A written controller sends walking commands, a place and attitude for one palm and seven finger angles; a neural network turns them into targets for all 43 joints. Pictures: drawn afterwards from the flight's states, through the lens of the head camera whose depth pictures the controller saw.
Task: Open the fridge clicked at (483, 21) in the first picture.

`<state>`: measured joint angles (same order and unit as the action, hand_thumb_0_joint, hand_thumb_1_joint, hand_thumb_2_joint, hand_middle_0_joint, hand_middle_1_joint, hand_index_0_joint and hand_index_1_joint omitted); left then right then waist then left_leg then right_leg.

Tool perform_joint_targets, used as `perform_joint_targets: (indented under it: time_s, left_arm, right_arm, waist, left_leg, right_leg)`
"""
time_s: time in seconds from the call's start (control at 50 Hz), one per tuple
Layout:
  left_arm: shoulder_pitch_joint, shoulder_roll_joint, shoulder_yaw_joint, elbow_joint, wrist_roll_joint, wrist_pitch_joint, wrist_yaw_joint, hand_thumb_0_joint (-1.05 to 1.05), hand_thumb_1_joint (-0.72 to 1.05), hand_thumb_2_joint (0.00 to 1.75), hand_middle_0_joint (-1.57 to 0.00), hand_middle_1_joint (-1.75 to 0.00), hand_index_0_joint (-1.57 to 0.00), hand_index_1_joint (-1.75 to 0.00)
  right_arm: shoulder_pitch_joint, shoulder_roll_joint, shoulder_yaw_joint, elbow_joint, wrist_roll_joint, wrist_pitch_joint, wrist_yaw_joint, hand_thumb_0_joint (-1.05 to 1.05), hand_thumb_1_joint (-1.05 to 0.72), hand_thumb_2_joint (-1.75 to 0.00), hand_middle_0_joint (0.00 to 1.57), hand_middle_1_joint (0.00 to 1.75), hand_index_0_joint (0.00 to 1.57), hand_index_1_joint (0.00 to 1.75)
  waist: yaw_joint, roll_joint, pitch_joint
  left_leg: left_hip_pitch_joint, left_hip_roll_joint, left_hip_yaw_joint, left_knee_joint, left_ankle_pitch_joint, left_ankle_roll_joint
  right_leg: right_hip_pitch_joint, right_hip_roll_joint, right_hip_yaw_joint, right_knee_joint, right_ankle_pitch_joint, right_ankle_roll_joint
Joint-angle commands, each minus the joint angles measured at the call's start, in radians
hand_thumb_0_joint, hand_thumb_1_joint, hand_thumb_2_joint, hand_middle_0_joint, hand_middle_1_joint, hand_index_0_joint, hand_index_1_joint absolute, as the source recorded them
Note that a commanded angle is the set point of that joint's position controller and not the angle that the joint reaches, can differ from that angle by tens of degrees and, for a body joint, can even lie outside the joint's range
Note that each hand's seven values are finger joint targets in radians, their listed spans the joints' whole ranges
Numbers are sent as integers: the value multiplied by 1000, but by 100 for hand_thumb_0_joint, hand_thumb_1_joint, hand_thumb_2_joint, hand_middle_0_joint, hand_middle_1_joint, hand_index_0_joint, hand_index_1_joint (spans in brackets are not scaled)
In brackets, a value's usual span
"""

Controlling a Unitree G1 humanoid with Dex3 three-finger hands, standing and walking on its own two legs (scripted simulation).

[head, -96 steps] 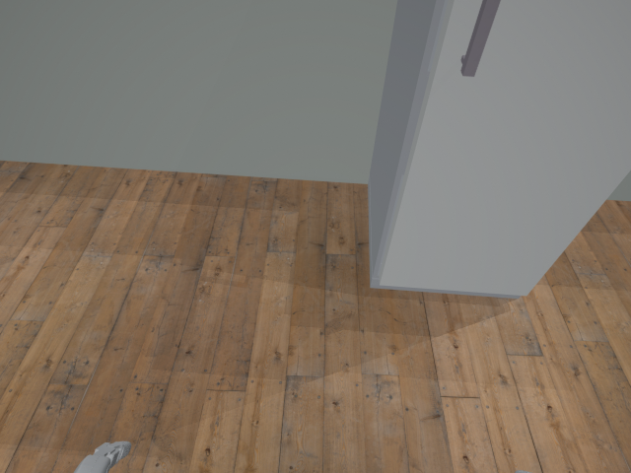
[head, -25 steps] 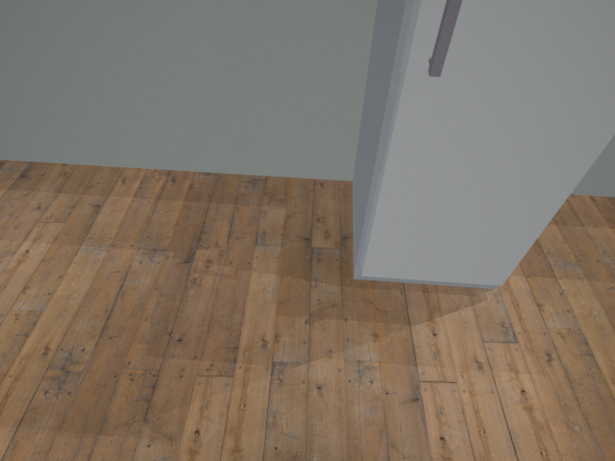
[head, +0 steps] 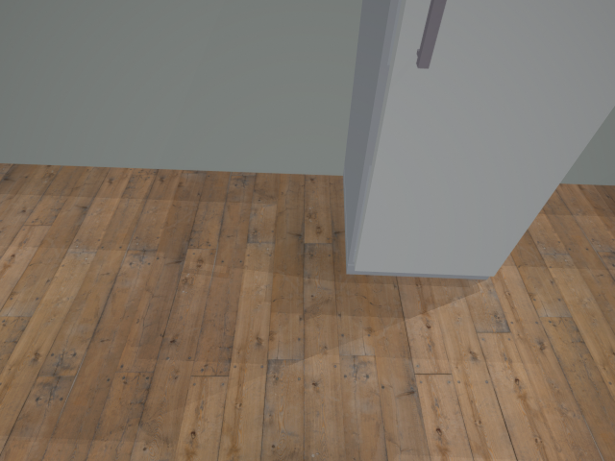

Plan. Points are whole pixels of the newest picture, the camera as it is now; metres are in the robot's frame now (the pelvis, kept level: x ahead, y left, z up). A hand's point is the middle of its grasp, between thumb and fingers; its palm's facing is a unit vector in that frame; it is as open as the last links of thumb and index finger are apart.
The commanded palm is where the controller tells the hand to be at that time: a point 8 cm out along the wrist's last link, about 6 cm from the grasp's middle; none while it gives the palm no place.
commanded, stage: walk to a spot facing it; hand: left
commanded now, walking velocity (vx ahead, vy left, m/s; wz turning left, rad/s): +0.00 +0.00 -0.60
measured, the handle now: out of the picture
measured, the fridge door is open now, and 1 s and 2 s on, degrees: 0 0 0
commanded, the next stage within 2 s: none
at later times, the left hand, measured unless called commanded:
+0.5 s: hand out of the picture +0.05 +0.14 -0.15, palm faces -0.19 -0.94 -0.27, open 7.4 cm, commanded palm none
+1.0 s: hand out of the picture +0.14 +0.20 -0.17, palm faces -0.47 -0.86 -0.22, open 7.4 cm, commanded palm none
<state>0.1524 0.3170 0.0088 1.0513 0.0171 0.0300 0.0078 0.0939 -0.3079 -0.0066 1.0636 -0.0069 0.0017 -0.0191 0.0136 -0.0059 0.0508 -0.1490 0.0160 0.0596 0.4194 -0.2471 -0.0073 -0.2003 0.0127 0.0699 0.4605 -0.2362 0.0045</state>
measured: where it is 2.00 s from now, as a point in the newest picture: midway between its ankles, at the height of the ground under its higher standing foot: outside the picture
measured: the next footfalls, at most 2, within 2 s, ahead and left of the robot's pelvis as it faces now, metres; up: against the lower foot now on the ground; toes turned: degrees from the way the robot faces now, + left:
left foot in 0.84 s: +0.03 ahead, +0.11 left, +0.00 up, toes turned -29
right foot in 1.36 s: -0.13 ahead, -0.08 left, +0.00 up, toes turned -53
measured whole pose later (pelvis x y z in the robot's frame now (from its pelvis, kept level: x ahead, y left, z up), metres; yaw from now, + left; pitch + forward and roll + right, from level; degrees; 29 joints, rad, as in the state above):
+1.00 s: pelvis -0.04 +0.04 +0.00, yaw -32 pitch +1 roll -2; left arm 0.22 0.29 0.11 0.90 0.04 0.08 -0.03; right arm 0.22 -0.21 -0.02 0.91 -0.01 0.02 -0.04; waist 0.02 -0.05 0.03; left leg -0.19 0.02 0.06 0.44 -0.26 0.04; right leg -0.59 0.08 0.09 1.17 -0.32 0.07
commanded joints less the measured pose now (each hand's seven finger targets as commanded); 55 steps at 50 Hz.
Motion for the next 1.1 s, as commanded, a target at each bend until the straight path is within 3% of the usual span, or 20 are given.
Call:
perform_joint_targets:
  time_s: [0.0, 0.06, 0.1, 0.16, 0.18, 0.2, 0.22, 0.24, 0.34, 0.42, 0.6, 0.74, 0.78, 0.8, 0.82, 0.84, 0.86, 0.92, 0.96, 1.08]
  left_arm:
    - [20, 114, 40, -99, 0, 4, 0, 0, 90, 90, -20, -30, -20, -30]
    - [28, 76, 49, -136, 1, 16, -9, 0, 90, 90, -20, -30, -20, -30]
    - [41, 60, 59, -156, 1, 21, -12, 0, 90, 90, -20, -30, -20, -30]
    - [171, 54, 72, -137, 8, 10, -22, 0, 90, 90, -20, -30, -20, -30]
    - [221, 109, 85, -129, 14, -4, -16, 0, 90, 90, -20, -30, -20, -30]
    - [221, 208, 102, -140, 21, -18, 0, 0, 90, 90, -20, -30, -20, -30]
    - [233, 192, 100, -148, 3, -11, 10, 0, 90, 90, -20, -30, -20, -30]
    - [170, 167, 102, -166, 4, -10, 14, 0, 90, 90, -20, -30, -20, -30]
    - [121, 89, 89, -188, -6, -25, 7, 0, 90, 90, -20, -30, -20, -30]
    - [151, 83, 96, -180, -7, -23, 6, 0, 90, 90, -20, -30, -20, -30]
    - [161, 91, 104, -183, 6, -12, 2, 0, 90, 90, -20, -30, -20, -30]
    - [92, 126, 109, -213, 11, 6, -2, 0, 90, 90, -20, -30, -20, -30]
    - [35, 125, 110, -229, 8, 12, -1, 0, 90, 90, -20, -30, -20, -30]
    - [7, 102, 107, -245, 4, 14, -4, 0, 90, 90, -20, -30, -20, -30]
    - [17, 39, 97, -260, -4, 19, -15, 0, 90, 90, -20, -30, -20, -30]
    - [17, 35, 105, -265, -1, 19, -19, 0, 90, 90, -20, -30, -20, -30]
    - [29, 74, 121, -263, 11, 17, -24, 0, 90, 90, -20, -30, -20, -30]
    - [133, 55, 128, -194, 25, 35, -43, 0, 90, 90, -20, -30, -20, -30]
    - [118, 27, 115, -192, 22, 30, -47, 0, 90, 90, -20, -30, -20, -30]
    - [-19, -4, 90, -224, 5, 28, -44, 0, 90, 90, -20, -30, -20, -30]
  right_arm:
    - [52, -150, -57, -83, -7, 7, -17, 0, -90, -90, 20, 30, 20, 30]
    - [44, -161, -73, -116, -9, 4, -14, 0, -90, -90, 20, 30, 20, 30]
    - [24, -151, -80, -141, -12, 0, -15, 0, -90, -90, 20, 30, 20, 30]
    - [-41, -146, -89, -169, -14, 8, -11, 0, -90, -90, 20, 30, 20, 30]
    - [-31, -105, -85, -181, -7, 18, -7, 0, -90, -90, 20, 30, 20, 30]
    - [-2, -17, -68, -217, -4, 21, -2, 0, -90, -90, 20, 30, 20, 30]
    - [-24, -49, -73, -223, -2, 30, -7, 0, -90, -90, 20, 30, 20, 30]
    - [-11, -52, -77, -210, -1, 30, -4, 0, -90, -90, 20, 30, 20, 30]
    - [18, -35, -79, -169, -11, 29, -1, 0, -90, -90, 20, 30, 20, 30]
    - [31, -31, -80, -169, -12, 35, -8, 0, -90, -90, 20, 30, 20, 30]
    - [-9, -32, -74, -213, -10, 26, -14, 0, -90, -90, 20, 30, 20, 30]
    - [62, -40, -74, -222, 8, 13, -18, 0, -90, -90, 20, 30, 20, 30]
    - [172, -37, -76, -199, 12, 4, -22, 0, -90, -90, 20, 30, 20, 30]
    - [238, -60, -81, -184, 11, -4, -29, 0, -90, -90, 20, 30, 20, 30]
    - [234, -133, -95, -191, -4, -9, -34, 0, -90, -90, 20, 30, 20, 30]
    - [149, -186, -100, -227, -6, -5, -34, 0, -90, -90, 20, 30, 20, 30]
    - [52, -169, -86, -268, -5, -2, -33, 0, -90, -90, 20, 30, 20, 30]
    - [-37, -72, -58, -284, -14, -14, -30, 0, -90, -90, 20, 30, 20, 30]
    - [38, -53, -56, -260, -11, -21, -32, 0, -90, -90, 20, 30, 20, 30]
    - [251, -70, -71, -184, -14, -25, -32, 0, -90, -90, 20, 30, 20, 30]
  waist:
    - [-21, 55, -72]
    - [-16, 186, -53]
    - [-9, 189, -51]
    - [67, 112, -79]
    - [87, -85, -73]
    - [64, -389, -49]
    - [75, -280, -63]
    - [43, -241, -51]
    - [13, -80, -86]
    - [19, -85, -119]
    - [40, -117, -112]
    - [18, -157, -128]
    - [-38, -151, -147]
    - [-74, -96, -154]
    - [-76, 154, -121]
    - [-48, 277, -58]
    - [-5, 184, -22]
    - [64, 114, -14]
    - [34, 108, -38]
    - [-55, 157, -42]
  left_leg:
    - [73, 192, -81, -11, 241, 46]
    - [44, 325, -148, -73, 324, 146]
    - [11, 369, -128, -56, 400, 181]
    - [-96, 285, 17, 157, 282, 74]
    - [-193, 178, 88, 380, 53, -1]
    - [-430, 16, 77, 639, -355, -59]
    - [-392, 30, -68, 713, -354, -41]
    - [-397, 54, -93, 739, -274, -32]
    - [-397, 56, -93, 729, -87, -61]
    - [-431, 46, -103, 712, -58, -74]
    - [-365, 19, -112, 519, -143, -66]
    - [-164, -36, -105, 226, -173, -17]
    - [20, -47, -86, 36, -74, 2]
    - [166, 10, -129, -67, -58, 28]
    - [243, 222, -366, -225, -233, 86]
    - [67, 447, -528, -287, -254, 136]
    - [-118, 462, -513, -286, -205, 166]
    - [-172, 241, -188, -202, -12, 106]
    - [-24, 204, -101, -135, 163, 93]
    - [178, 289, -103, -70, 496, 150]
  right_leg:
    - [-117, -60, 44, 106, 277, -15]
    - [-202, -9, -40, 364, -175, 9]
    - [-193, -45, -35, 429, -284, 9]
    - [-2, -53, -85, 176, -46, 5]
    - [60, -129, 46, -24, 161, -17]
    - [84, -361, 464, -157, 405, -108]
    - [28, -382, 467, -189, 364, -179]
    - [-1, -332, 417, -206, 174, -193]
    - [39, -207, 312, -154, 212, -143]
    - [108, -179, 313, -158, 191, -103]
    - [69, -167, 437, -174, 116, -167]
    - [-29, -134, 504, -184, 96, -149]
    - [-137, -94, 470, -162, 41, -94]
    - [-269, -29, 401, -98, -80, -45]
    - [-472, 103, 239, 109, -226, 5]
    - [-495, 125, 64, 434, -279, 45]
    - [-414, 47, 77, 587, -242, 62]
    - [-358, 40, 16, 849, -80, 74]
    - [-439, 25, -17, 836, -68, 82]
    - [-451, -34, -65, 621, -158, 97]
